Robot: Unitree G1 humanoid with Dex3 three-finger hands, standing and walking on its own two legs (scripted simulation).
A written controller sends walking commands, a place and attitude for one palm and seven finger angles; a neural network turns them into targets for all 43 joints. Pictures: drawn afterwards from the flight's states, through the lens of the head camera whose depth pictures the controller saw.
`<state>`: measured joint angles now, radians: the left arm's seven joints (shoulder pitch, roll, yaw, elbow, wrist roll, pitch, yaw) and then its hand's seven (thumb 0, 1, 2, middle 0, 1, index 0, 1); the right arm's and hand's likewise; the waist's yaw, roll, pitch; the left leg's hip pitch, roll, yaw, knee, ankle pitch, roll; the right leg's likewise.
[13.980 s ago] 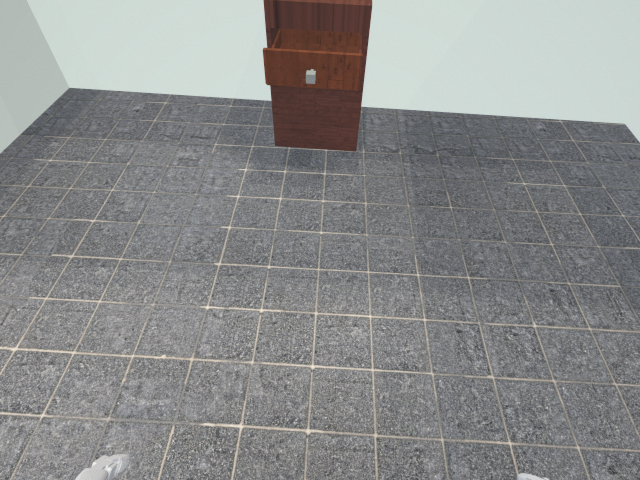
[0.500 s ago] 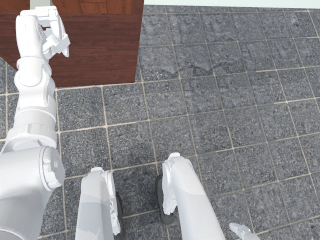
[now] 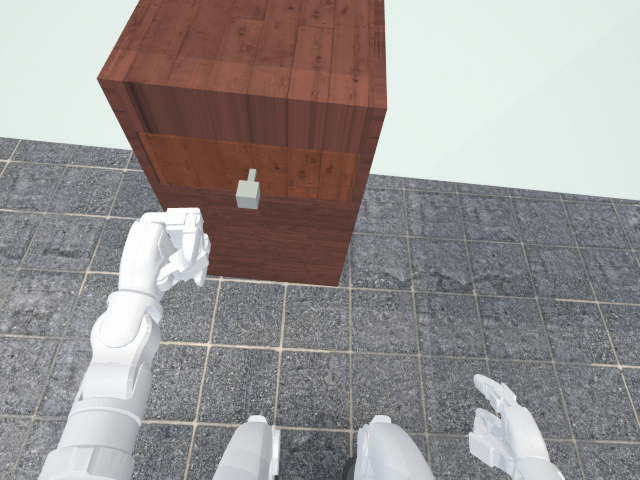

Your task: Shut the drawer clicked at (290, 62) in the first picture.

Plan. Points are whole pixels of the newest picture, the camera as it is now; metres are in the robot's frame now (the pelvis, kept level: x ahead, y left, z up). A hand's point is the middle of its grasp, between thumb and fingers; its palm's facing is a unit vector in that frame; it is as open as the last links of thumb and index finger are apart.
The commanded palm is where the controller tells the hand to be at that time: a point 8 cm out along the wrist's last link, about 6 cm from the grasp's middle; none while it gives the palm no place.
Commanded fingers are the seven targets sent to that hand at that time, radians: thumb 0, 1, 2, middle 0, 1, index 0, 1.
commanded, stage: draw the hand back to the body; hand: left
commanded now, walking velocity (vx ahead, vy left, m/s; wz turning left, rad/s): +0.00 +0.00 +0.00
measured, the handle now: (250, 186) +0.60 +0.14 -0.13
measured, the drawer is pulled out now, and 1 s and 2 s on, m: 0.00 0.00 0.00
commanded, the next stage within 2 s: step back with the hand held close in 0.90 s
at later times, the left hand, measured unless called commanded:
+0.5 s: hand (59, 272) +0.27 +0.21 +0.19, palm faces +0.22 -0.92 -0.33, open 3.3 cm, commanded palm +0.23 +0.27 +0.22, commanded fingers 0.00 0.90 0.90 -1.40 -1.60 -1.40 -1.60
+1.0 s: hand out of the picture +0.22 +0.23 +0.25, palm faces +0.39 -0.84 -0.38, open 3.3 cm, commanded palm +0.17 +0.27 +0.29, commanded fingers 0.00 0.90 0.90 -1.40 -1.60 -1.40 -1.60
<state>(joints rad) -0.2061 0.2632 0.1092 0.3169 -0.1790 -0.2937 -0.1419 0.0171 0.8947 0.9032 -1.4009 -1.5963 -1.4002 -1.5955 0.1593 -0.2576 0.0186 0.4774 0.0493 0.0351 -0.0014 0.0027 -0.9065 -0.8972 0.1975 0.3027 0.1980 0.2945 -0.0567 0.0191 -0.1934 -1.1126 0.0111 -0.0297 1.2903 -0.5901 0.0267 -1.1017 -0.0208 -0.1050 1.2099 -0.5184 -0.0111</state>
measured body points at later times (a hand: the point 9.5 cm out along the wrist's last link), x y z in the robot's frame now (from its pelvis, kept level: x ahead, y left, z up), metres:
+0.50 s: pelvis +0.04 +0.01 +0.10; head +0.04 -0.01 +0.55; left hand +0.26 +0.26 +0.21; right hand +0.21 -0.21 +0.01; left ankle +0.01 +0.10 -0.62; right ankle +0.03 -0.12 -0.62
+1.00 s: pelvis +0.04 -0.01 +0.11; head +0.02 -0.03 +0.56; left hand +0.19 +0.27 +0.27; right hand +0.22 -0.22 +0.03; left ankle +0.01 +0.10 -0.62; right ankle +0.03 -0.12 -0.62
